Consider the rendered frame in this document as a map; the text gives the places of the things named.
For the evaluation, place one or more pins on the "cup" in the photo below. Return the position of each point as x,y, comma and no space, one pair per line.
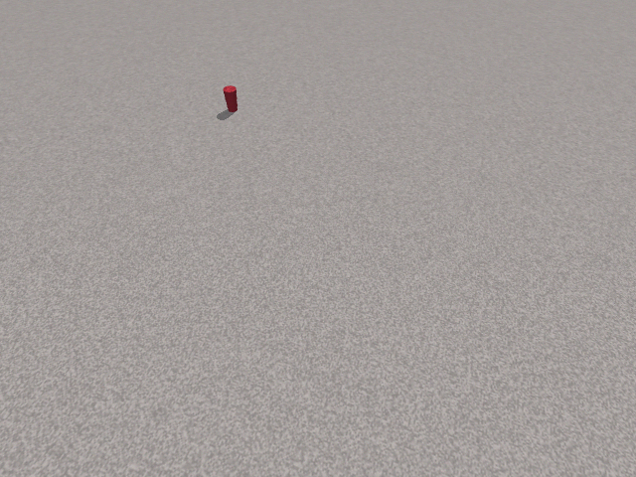
230,93

